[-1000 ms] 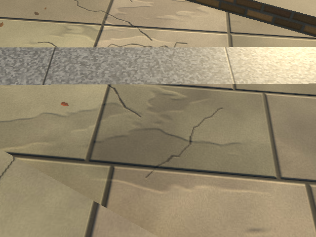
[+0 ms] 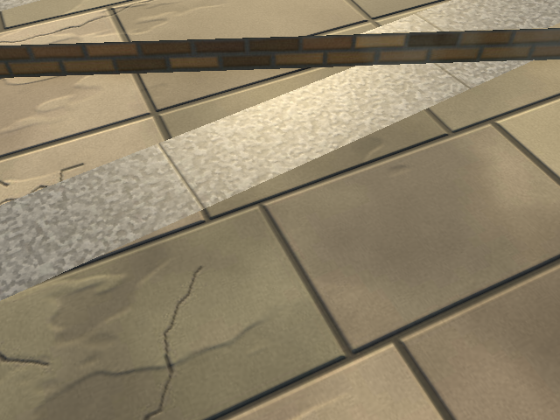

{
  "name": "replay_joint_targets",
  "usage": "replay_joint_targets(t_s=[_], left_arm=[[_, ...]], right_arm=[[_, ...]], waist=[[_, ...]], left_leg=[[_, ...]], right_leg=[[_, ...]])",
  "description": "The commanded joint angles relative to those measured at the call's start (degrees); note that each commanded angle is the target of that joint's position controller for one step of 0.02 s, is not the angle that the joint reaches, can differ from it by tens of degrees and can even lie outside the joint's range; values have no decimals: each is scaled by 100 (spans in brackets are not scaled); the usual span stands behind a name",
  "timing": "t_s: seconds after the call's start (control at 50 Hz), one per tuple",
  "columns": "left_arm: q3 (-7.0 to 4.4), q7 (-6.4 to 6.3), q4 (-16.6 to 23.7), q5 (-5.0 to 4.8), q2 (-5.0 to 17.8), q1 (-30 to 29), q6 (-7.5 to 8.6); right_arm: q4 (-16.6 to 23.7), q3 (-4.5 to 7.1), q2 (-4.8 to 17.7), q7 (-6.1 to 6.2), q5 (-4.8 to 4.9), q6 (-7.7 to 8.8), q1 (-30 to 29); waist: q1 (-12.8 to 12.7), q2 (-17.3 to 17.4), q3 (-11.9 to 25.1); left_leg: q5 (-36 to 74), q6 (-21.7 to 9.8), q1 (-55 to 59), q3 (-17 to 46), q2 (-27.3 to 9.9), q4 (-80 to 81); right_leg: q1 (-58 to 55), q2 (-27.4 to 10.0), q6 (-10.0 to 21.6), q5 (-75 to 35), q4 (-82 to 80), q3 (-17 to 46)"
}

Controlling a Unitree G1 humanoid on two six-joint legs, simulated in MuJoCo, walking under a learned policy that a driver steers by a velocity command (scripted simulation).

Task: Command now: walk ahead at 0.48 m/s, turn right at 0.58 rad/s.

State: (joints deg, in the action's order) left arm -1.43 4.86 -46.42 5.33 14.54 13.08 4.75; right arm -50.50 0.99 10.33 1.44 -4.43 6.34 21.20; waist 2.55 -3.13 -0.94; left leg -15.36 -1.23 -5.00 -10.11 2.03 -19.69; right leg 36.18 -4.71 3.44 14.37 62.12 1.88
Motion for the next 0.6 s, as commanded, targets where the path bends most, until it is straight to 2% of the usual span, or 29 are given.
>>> replay_joint_targets(t_s=[0.02,0.04,0.06,0.08,0.1,0.12,0.16,0.2,0.22,0.24,0.26,0.28,0.3,0.32,0.34,0.36,0.38,0.4,0.42,0.44,0.46,0.48,0.5,0.52,0.54,0.56,0.58,0.6], left_arm=[[196,253,276,14,-270,358,4],[161,198,292,65,-26,252,25],[139,142,345,102,-21,13,-1],[142,95,359,26,22,-175,-26],[145,85,402,15,-4,-344,-112],[151,88,504,10,63,-523,-185],[148,68,665,65,169,-938,-259],[210,57,737,135,133,-1375,-250],[-19,41,962,-1168,277,-2302,-271],[24,76,894,-1219,248,-2152,-250],[17,129,714,-1029,135,-1813,-243],[-59,148,465,-895,179,-1244,-253],[-218,86,14,-834,354,-166,-296],[-396,-22,-414,-734,674,939,-335],[-451,-134,-705,-551,1271,1561,-308],[-494,-166,-728,-585,1402,2088,-257],[-543,-226,-850,-718,1393,2312,-318],[-508,-309,-765,-671,1286,1922,-350],[-442,-380,-547,-644,1062,976,-365],[-357,-393,-321,-538,945,331,-189],[-293,-337,-231,-518,674,-139,-63],[-213,-316,-240,-561,537,-481,-2],[-262,-341,-198,-510,672,-680,22],[-281,-413,-231,-486,739,-615,57],[-296,-492,-273,-468,747,-472,71],[-312,-547,-297,-506,761,-371,64],[-351,-570,-352,-567,801,-196,60],[-391,-579,-426,-629,874,14,55]], right_arm=[[268,83,449,57,-283,137,-207],[308,-60,111,142,-274,207,-274],[177,-115,95,120,-158,239,108],[108,-135,177,73,-162,278,129],[50,-165,261,-29,-202,242,297],[-43,-184,282,-125,-267,221,449],[-303,-193,427,-192,-193,211,891],[-587,-165,613,-111,-27,153,1270],[-474,220,1332,19,905,-115,726],[-476,224,1354,108,865,-277,877],[-520,188,1155,150,740,-351,1084],[-543,169,1038,135,647,-397,1209],[-551,187,1018,88,597,-415,996],[-533,195,1071,11,605,-357,900],[-464,156,492,-64,487,-238,1299],[-293,97,724,-160,794,5,1625],[132,132,856,-185,916,119,947],[389,101,801,-127,1002,152,280],[451,86,702,48,903,80,-170],[452,117,709,125,863,12,-39],[334,154,824,162,669,-104,8],[265,190,644,148,560,-219,-1],[285,199,523,154,497,-238,-34],[357,199,530,134,444,-203,-287],[425,218,601,97,419,-175,-490],[404,184,549,44,439,-157,-664],[438,189,590,-2,483,-152,-950],[486,193,621,-34,519,-166,-1196]], waist=[[-212,339,-135],[-188,240,-167],[-21,458,-225],[-31,369,-175],[31,583,-276],[77,524,-511],[201,332,-933],[436,221,-1171],[549,73,-1568],[522,-116,-1176],[506,7,-804],[360,186,-395],[-196,224,146],[-845,-93,705],[-787,-1309,1222],[-1082,-1363,2788],[-1249,-1163,3185],[-1060,-410,2529],[-750,298,1643],[-356,367,1380],[-122,522,896],[122,606,237],[219,318,-37],[164,63,-148],[106,-108,-57],[21,-190,44],[-128,-201,62],[-233,-121,67]], left_leg=[[2247,-1322,-487,651,-1648,665],[1338,-1059,137,652,-1469,392],[1198,-1126,214,610,-1473,236],[676,-937,-290,227,-1159,-62],[284,-948,-872,108,-1127,-41],[-85,-945,-1126,160,-1278,-145],[-233,-964,-594,418,-1624,-384],[-222,-914,406,599,-1798,-655],[623,-624,109,485,-1806,-1484],[1301,-537,624,317,-1866,-2057],[1567,-458,625,199,-1825,-2605],[1893,-409,461,178,-1762,-3294],[2179,-324,-187,60,-1616,-4478],[1798,-54,-1237,-144,-1225,-6045],[-3786,296,-3923,152,-573,-9022],[-3546,333,-4596,1730,-404,-9738],[-3231,412,-5146,1699,-585,-9406],[-2390,238,-5544,1476,-908,-8678],[-1697,270,-5560,1046,-906,-8748],[-640,204,-5092,1536,-1093,-7785],[-568,177,-4609,1635,-1247,-7416],[-302,305,-3916,1675,-1367,-6267],[-116,389,-3409,1628,-1371,-5357],[248,467,-3160,1540,-1324,-4573],[849,455,-2693,1459,-1256,-3813],[1380,429,-2286,1283,-1101,-3067],[1723,412,-2140,1139,-945,-2615],[1786,387,-2162,1104,-853,-2363]], right_leg=[[192,-347,-5,-1368,-16,249],[931,-560,29,-2743,-1119,634],[982,-490,26,-3276,-1499,464],[333,-489,106,-4125,-2293,350],[-386,-338,151,-4190,-2300,-8],[-588,-348,201,-4157,-2299,-63],[-201,-403,214,-3758,-2772,-48],[381,-439,154,-3213,-3392,-78],[759,-101,64,-3044,-3399,192],[734,-98,80,-3189,-3693,90],[92,-67,141,-3440,-3933,-50],[-807,63,213,-3691,-4006,-164],[-2415,329,314,-3832,-3999,-450],[-4374,386,467,-4538,-4102,-614],[-6815,-592,982,-7208,-2138,352],[-7917,-1467,1910,-7025,-1439,1650],[-7688,-1776,2276,-4501,-2601,2496],[-6794,-1820,2020,-2006,-3515,2843],[-5365,-1828,1883,-573,-4300,3166],[-4030,-2241,1929,-480,-4368,3593],[-2977,-2155,1830,-840,-4339,3458],[-1639,-1633,1528,-1222,-4583,2379],[-998,-1220,1353,-1120,-4734,1810],[-780,-934,1274,-1498,-4799,1372],[-664,-647,1156,-1757,-4807,866],[-661,-435,1085,-1663,-4829,499],[-869,-404,1059,-1507,-4910,439],[-1194,-545,1062,-1267,-4986,547]])
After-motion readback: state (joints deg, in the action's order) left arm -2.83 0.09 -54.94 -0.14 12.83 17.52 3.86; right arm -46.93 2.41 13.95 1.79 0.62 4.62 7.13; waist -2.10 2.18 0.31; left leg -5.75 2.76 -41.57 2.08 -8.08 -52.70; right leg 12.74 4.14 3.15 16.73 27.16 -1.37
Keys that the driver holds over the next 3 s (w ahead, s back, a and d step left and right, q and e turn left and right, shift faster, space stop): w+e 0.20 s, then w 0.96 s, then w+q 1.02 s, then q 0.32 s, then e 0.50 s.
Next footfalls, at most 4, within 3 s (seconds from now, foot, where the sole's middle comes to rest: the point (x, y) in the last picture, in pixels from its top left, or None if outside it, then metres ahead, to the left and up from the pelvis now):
0.32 right None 0.34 -0.19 -0.93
0.74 left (280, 389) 0.63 0.01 -0.93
1.30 right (372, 297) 0.91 -0.29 -0.93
1.84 left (288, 224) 1.21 -0.04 -0.93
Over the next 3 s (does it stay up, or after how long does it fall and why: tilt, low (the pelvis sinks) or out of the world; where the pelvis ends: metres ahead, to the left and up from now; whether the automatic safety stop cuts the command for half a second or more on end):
stays up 1.44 -0.08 -0.18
